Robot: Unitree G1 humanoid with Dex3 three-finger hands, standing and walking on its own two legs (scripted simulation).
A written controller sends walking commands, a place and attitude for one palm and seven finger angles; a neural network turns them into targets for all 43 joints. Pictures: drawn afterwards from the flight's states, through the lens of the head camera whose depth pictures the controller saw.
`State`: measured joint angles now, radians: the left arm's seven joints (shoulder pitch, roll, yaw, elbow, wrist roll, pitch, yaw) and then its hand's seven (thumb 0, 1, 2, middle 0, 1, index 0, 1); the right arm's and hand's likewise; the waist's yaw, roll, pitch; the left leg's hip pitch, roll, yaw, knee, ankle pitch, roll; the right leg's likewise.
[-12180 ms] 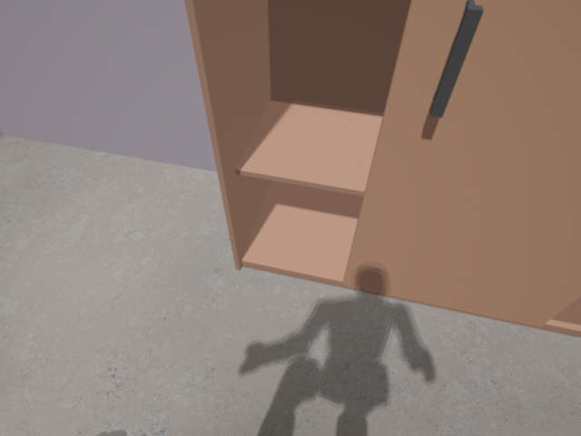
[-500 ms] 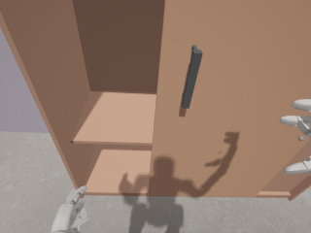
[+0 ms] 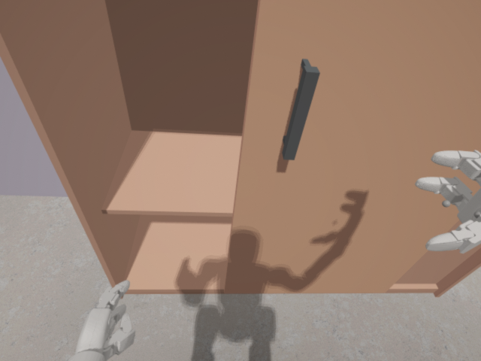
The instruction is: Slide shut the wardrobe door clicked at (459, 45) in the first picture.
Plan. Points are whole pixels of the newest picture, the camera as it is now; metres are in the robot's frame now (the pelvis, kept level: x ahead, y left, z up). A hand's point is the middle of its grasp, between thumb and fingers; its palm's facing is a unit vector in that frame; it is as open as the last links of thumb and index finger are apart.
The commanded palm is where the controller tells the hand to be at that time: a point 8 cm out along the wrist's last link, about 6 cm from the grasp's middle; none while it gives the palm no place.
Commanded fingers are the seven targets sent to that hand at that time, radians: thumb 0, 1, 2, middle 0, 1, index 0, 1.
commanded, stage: move the hooked fingers beside the handle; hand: right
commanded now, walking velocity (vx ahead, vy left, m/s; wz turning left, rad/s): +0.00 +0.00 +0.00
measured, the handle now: (296, 112) +0.53 -0.09 +0.18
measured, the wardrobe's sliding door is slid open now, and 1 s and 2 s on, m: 0.42 0.42 0.42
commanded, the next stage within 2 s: none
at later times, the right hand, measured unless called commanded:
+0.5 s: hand (406, 172) +0.34 -0.22 +0.21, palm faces -0.02 +1.00 -0.04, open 14.0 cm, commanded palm +0.33 -0.27 +0.19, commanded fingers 0.00 0.50 -0.30 0.30 1.20 0.30 1.20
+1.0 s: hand (373, 153) +0.40 -0.20 +0.19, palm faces -0.02 +1.00 -0.03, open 14.0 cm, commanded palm +0.39 -0.24 +0.19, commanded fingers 0.00 0.50 -0.30 0.30 1.20 0.30 1.20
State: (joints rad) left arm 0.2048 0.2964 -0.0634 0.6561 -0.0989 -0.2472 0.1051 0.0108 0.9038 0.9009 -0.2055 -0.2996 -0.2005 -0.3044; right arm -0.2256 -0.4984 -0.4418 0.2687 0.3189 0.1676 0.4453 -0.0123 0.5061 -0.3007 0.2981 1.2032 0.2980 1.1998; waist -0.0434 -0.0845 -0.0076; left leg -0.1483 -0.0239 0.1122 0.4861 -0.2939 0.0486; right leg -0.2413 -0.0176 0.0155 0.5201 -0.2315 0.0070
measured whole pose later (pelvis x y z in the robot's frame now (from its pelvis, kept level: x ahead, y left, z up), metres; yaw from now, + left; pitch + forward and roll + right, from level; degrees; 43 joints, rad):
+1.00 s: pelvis +0.00 -0.02 +0.00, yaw +1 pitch -2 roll +0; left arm 0.24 0.28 -0.05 0.69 -0.08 -0.14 0.09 0.01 0.90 0.90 -0.21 -0.30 -0.20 -0.30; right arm -0.54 -0.36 -0.25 0.47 0.23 0.14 0.21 -0.01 0.50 -0.30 0.30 1.20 0.30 1.20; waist 0.02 -0.05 0.00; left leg -0.16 0.00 0.08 0.45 -0.26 0.02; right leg -0.23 0.00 -0.02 0.47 -0.20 -0.02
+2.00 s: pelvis +0.02 -0.02 +0.00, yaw +2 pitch +2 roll +1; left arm 0.27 0.27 -0.03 0.69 -0.07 -0.11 0.07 0.01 0.91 0.90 -0.21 -0.30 -0.20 -0.30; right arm -0.74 -0.34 -0.25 0.76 0.19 0.03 0.17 -0.01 0.51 -0.30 0.30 1.20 0.30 1.20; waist 0.03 -0.04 -0.04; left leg -0.22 -0.01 0.06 0.47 -0.29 0.02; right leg -0.29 0.00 -0.03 0.50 -0.24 -0.02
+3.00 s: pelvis +0.02 -0.02 +0.00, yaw +4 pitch +3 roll +0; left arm 0.31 0.26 -0.03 0.70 -0.05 -0.11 0.05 0.01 0.91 0.90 -0.21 -0.30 -0.20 -0.30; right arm -0.79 -0.32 -0.30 0.84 0.13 -0.06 0.10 -0.01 0.50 -0.30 0.31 1.21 0.30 1.20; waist 0.07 -0.04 -0.03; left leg -0.26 -0.02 0.04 0.50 -0.30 0.03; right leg -0.31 -0.02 -0.05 0.51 -0.25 -0.01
